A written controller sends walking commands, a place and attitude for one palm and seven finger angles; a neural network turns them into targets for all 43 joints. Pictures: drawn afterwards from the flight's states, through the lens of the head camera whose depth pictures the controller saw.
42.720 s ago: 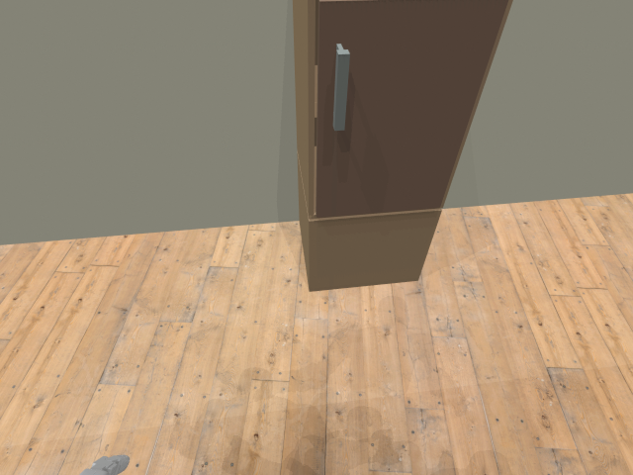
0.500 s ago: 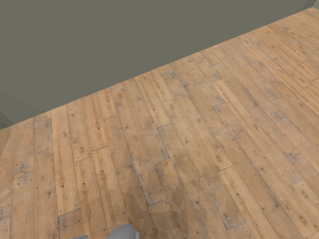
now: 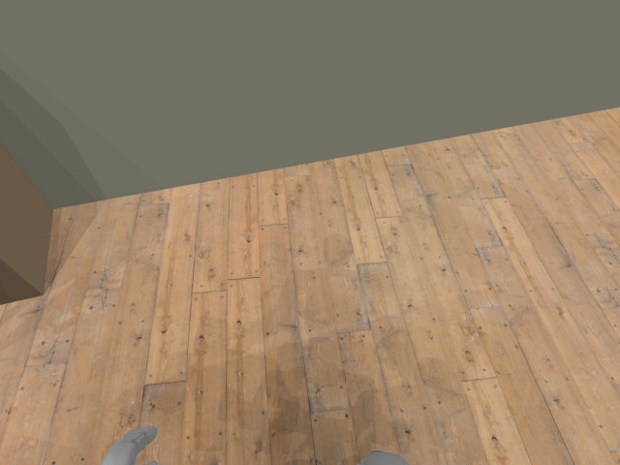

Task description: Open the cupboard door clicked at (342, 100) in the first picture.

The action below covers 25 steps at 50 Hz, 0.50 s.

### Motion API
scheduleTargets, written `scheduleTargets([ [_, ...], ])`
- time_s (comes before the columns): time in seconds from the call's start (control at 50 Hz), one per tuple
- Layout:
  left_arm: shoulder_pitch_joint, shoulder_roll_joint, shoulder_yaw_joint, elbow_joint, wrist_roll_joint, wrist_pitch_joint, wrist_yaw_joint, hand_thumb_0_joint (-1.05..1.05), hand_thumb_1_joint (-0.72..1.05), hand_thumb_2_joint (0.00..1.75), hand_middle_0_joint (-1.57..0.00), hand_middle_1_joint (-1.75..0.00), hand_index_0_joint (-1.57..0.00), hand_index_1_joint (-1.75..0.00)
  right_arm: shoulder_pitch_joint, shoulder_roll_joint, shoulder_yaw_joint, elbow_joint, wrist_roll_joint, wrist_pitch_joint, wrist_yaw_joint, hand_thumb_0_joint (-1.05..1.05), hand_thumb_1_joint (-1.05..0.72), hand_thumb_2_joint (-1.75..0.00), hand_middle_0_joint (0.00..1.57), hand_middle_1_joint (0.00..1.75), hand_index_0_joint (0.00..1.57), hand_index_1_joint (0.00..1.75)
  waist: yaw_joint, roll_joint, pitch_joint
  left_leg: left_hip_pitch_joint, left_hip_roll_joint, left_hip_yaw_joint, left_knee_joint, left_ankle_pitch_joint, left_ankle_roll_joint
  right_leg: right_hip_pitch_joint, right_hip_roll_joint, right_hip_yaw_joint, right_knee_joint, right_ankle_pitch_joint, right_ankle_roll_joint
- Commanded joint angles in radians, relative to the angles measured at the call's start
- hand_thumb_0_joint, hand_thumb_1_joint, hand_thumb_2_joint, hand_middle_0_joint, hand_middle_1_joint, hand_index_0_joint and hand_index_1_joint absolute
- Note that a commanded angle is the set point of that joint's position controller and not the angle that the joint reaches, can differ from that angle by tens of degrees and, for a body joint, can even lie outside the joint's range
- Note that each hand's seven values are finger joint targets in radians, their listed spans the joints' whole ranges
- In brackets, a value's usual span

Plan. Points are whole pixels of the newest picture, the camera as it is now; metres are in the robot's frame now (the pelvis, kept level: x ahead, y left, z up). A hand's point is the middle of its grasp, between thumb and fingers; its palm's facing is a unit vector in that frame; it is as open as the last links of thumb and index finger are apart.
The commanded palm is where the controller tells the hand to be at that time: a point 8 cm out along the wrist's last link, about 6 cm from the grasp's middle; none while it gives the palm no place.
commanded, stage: turn to face it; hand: left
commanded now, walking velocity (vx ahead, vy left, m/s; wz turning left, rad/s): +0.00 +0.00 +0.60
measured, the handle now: out of the picture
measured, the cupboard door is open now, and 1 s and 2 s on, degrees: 38 38 38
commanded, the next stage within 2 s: take the last steps up to it in 1.36 s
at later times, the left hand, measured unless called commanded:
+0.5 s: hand out of the picture -0.02 +0.18 -0.18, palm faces +0.37 -0.90 -0.24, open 7.3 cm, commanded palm none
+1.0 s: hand out of the picture +0.01 +0.24 -0.16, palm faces +0.56 -0.79 -0.23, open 7.4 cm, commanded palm none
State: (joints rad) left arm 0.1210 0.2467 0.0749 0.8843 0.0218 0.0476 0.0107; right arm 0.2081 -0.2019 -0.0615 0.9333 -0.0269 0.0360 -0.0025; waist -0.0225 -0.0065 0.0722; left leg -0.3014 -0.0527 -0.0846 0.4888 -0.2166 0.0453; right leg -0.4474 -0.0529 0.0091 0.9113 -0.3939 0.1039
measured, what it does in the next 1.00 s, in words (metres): steps on the spot, turning left: right foot, then left foot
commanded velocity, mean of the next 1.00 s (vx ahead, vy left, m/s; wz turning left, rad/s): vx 0.00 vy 0.00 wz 0.60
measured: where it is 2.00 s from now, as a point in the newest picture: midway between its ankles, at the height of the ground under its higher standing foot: outside the picture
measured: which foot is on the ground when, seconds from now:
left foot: down 0.00-0.12, up 0.14-0.52, down 0.54-1.00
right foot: up 0.00-0.10, down 0.12-0.54, up 0.56-1.00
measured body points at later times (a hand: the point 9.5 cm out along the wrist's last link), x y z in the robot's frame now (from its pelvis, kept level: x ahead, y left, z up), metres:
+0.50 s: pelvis +0.01 -0.02 -0.01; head +0.05 +0.00 +0.44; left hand -0.04 +0.23 -0.16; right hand +0.20 -0.24 -0.14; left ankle -0.02 +0.09 -0.72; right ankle -0.01 -0.15 -0.74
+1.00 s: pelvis +0.01 +0.00 +0.00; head +0.04 +0.04 +0.45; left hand -0.02 +0.28 -0.14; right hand +0.19 -0.19 -0.14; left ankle -0.02 +0.08 -0.74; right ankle +0.09 -0.15 -0.68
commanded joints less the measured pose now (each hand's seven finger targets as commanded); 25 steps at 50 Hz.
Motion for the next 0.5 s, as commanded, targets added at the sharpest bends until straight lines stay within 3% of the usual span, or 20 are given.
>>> scheduleTargets([
  [0.0, 0.017, 0.06, 0.01, -0.088, -0.013, -0.032, 0.007, 0.0, 0.9, 0.9, -0.2, -0.3, -0.2, -0.3, 0.0, -0.223, -0.061, -0.072, 0.0, -0.014, -0.012, 0.0, -0.9, -0.9, 0.2, 0.3, 0.2, 0.3, 0.0, 0.182, -0.138, 0.092, 0.238, -0.309, -0.084, 0.351, 0.116, 0.095, 0.048, -0.019, -0.198, -0.017, -0.026],
  [0.04, 0.089, 0.071, 0.015, -0.069, -0.017, -0.041, 0.012, 0.0, 0.9, 0.9, -0.2, -0.3, -0.2, -0.3, -0.036, -0.21, -0.062, -0.083, 0.008, -0.01, -0.011, 0.0, -0.9, -0.9, 0.2, 0.3, 0.2, 0.3, 0.041, 0.157, -0.15, -0.012, 0.197, -0.305, -0.034, 0.283, 0.077, 0.268, 0.054, -0.025, -0.391, 0.122, -0.038],
  [0.06, 0.135, 0.109, 0.024, -0.059, -0.012, -0.051, 0.017, 0.0, 0.9, 0.9, -0.2, -0.3, -0.2, -0.3, -0.044, -0.181, -0.059, -0.09, 0.017, -0.011, -0.006, 0.0, -0.9, -0.9, 0.2, 0.3, 0.2, 0.3, 0.067, 0.07, -0.163, -0.121, 0.148, -0.272, 0.028, 0.15, 0.031, 0.418, -0.006, 0.026, -0.537, 0.199, -0.049],
  [0.08, 0.155, 0.186, 0.041, -0.056, 0.002, -0.059, 0.026, 0.0, 0.9, 0.9, -0.2, -0.3, -0.2, -0.3, -0.023, -0.115, -0.053, -0.099, 0.026, -0.013, -0.002, 0.0, -0.9, -0.9, 0.2, 0.3, 0.2, 0.3, 0.073, -0.202, -0.184, -0.312, 0.02, -0.109, 0.225, -0.174, -0.047, 0.564, -0.258, 0.264, -0.646, 0.181, -0.132],
  [0.1, 0.141, 0.22, 0.039, -0.067, 0.006, -0.056, 0.028, 0.0, 0.9, 0.9, -0.2, -0.3, -0.2, -0.3, -0.036, -0.128, -0.055, -0.109, 0.019, -0.012, -0.001, 0.0, -0.9, -0.9, 0.2, 0.3, 0.2, 0.3, 0.072, -0.282, -0.154, -0.336, -0.038, 0.018, 0.496, -0.41, -0.087, 0.447, -0.458, 0.411, -0.662, 0.297, -0.247],
  [0.12, 0.101, 0.19, 0.026, -0.076, -0.001, -0.054, 0.029, 0.0, 0.9, 0.9, -0.2, -0.3, -0.2, -0.3, -0.025, -0.149, -0.057, -0.097, 0.008, -0.005, 0.007, 0.0, -0.9, -0.9, 0.2, 0.3, 0.2, 0.3, 0.045, -0.18, -0.112, -0.308, 0.013, -0.014, 0.659, -0.369, -0.08, 0.334, -0.431, 0.318, -0.643, 0.302, -0.275],
  [0.14, 0.04, 0.121, 0.014, -0.083, -0.003, -0.064, 0.032, 0.0, 0.9, 0.9, -0.2, -0.3, -0.2, -0.3, -0.011, -0.147, -0.06, -0.065, 0.004, 0.009, 0.012, 0.0, -0.9, -0.9, 0.2, 0.3, 0.2, 0.3, 0.006, -0.182, -0.073, -0.317, 0.044, -0.018, 0.729, -0.295, -0.091, 0.303, -0.35, 0.236, -0.635, 0.349, -0.247],
  [0.16, 0.008, 0.104, 0.011, -0.091, -0.006, -0.06, 0.032, 0.0, 0.9, 0.9, -0.2, -0.3, -0.2, -0.3, -0.001, -0.132, -0.061, -0.05, 0.007, 0.016, 0.016, 0.0, -0.9, -0.9, 0.2, 0.3, 0.2, 0.3, -0.011, -0.181, -0.074, -0.312, 0.058, 0.009, 0.759, -0.247, -0.104, 0.312, -0.305, 0.162, -0.602, 0.442, -0.226],
  [0.18, 0.009, 0.088, 0.003, -0.09, -0.009, -0.063, 0.028, 0.0, 0.9, 0.9, -0.2, -0.3, -0.2, -0.3, -0.005, -0.119, -0.053, -0.046, 0.006, 0.019, 0.02, 0.0, -0.9, -0.9, 0.2, 0.3, 0.2, 0.3, -0.016, -0.17, -0.059, -0.315, 0.067, 0.031, 0.772, -0.204, -0.115, 0.321, -0.264, 0.062, -0.573, 0.561, -0.206],
  [0.2, 0.03, 0.083, 0.002, -0.083, -0.009, -0.067, 0.027, 0.0, 0.9, 0.9, -0.2, -0.3, -0.2, -0.3, -0.015, -0.11, -0.045, -0.044, 0.009, 0.019, 0.023, 0.0, -0.9, -0.9, 0.2, 0.3, 0.2, 0.3, -0.01, -0.183, -0.066, -0.317, 0.07, 0.05, 0.752, -0.191, -0.121, 0.35, -0.252, 0.016, -0.554, 0.658, -0.196],
  [0.28, 0.139, 0.107, 0.012, -0.049, -0.004, -0.07, 0.028, 0.0, 0.9, 0.9, -0.2, -0.3, -0.2, -0.3, -0.096, -0.09, -0.034, -0.055, 0.013, 0.023, 0.027, 0.0, -0.9, -0.9, 0.2, 0.3, 0.2, 0.3, 0.038, -0.176, -0.084, -0.302, 0.073, 0.099, 0.6, -0.204, -0.129, 0.461, -0.264, -0.043, -0.518, 0.793, -0.187],
  [0.42, 0.177, 0.156, 0.035, -0.031, 0.011, -0.061, 0.023, 0.0, 0.9, 0.9, -0.2, -0.3, -0.2, -0.3, -0.177, -0.072, -0.018, -0.087, 0.019, 0.009, 0.033, 0.0, -0.9, -0.9, 0.2, 0.3, 0.2, 0.3, 0.066, -0.212, -0.088, -0.157, 0.063, 0.186, 0.284, -0.239, -0.099, 0.446, -0.319, -0.108, -0.448, 0.807, -0.2],
  [0.46, 0.165, 0.164, 0.037, -0.025, 0.01, -0.06, 0.019, 0.0, 0.9, 0.9, -0.2, -0.3, -0.2, -0.3, -0.134, -0.082, -0.022, -0.083, 0.018, 0.002, 0.032, 0.0, -0.9, -0.9, 0.2, 0.3, 0.2, 0.3, 0.038, -0.205, -0.11, -0.051, 0.045, 0.208, 0.149, -0.171, -0.084, 0.407, -0.317, -0.14, -0.378, 0.779, -0.173],
  [0.48, 0.152, 0.172, 0.041, -0.029, 0.002, -0.059, 0.015, 0.0, 0.9, 0.9, -0.2, -0.3, -0.2, -0.3, -0.081, -0.108, -0.027, -0.074, 0.014, -0.003, 0.029, 0.0, -0.9, -0.9, 0.2, 0.3, 0.2, 0.3, 0.003, -0.171, -0.131, 0.064, 0.032, 0.218, 0.038, -0.069, -0.074, 0.345, -0.303, -0.179, -0.297, 0.741, -0.142],
])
